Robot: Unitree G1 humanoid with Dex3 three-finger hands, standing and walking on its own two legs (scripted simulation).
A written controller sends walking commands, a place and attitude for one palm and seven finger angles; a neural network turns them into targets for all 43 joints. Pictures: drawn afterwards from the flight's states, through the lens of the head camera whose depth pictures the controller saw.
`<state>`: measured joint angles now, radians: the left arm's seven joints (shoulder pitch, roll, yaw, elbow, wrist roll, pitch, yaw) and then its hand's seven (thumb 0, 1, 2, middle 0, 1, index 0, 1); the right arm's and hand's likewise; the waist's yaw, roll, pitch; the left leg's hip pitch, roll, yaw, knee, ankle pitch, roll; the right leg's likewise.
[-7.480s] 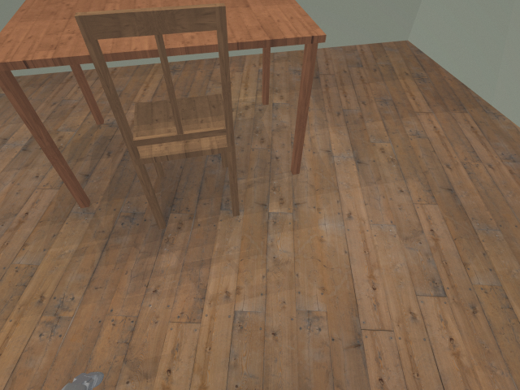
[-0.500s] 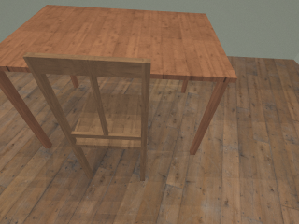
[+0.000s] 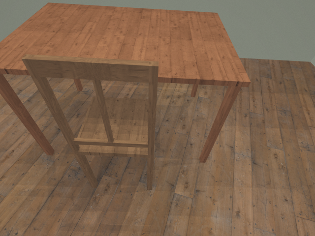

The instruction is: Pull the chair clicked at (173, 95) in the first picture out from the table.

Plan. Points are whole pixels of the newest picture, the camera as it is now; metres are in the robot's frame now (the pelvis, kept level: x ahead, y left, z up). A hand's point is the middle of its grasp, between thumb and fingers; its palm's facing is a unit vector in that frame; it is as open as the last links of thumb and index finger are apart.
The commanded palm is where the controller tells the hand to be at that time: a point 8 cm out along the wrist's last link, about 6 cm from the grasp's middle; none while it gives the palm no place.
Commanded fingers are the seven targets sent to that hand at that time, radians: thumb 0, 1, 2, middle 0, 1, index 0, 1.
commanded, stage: look again from close up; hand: left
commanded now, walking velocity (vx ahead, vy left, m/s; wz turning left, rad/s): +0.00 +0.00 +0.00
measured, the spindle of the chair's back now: (104, 115) +0.53 +0.23 -0.07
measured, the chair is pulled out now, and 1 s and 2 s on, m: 0.00 0.00 0.00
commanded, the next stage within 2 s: shuffle to correct the standing spot in 0.40 s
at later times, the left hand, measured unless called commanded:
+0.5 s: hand out of the picture -0.01 +0.15 -0.18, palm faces +0.05 -0.99 -0.15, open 7.4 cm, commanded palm none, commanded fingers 0.00 0.90 0.90 -0.20 -0.30 -0.20 -0.30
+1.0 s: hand out of the picture +0.06 +0.18 -0.19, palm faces +0.04 -0.98 -0.17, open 7.4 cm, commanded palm none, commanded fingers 0.00 0.90 0.90 -0.20 -0.30 -0.20 -0.30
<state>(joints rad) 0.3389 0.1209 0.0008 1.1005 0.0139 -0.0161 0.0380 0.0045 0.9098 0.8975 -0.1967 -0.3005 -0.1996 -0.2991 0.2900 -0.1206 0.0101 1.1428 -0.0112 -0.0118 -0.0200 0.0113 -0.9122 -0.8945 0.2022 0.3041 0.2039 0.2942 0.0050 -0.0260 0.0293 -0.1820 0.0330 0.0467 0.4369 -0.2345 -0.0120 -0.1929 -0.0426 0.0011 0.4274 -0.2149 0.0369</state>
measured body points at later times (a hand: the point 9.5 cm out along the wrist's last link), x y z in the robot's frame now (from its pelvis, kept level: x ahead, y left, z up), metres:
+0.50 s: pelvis +0.01 +0.00 +0.00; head +0.01 +0.01 +0.45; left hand -0.02 +0.21 -0.17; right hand +0.00 -0.21 -0.16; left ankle +0.00 +0.12 -0.74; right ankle +0.01 -0.14 -0.74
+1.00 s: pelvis +0.08 +0.01 -0.02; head +0.10 +0.02 +0.43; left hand +0.06 +0.23 -0.17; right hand +0.02 -0.19 -0.17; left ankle +0.00 +0.12 -0.74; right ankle +0.07 -0.09 -0.74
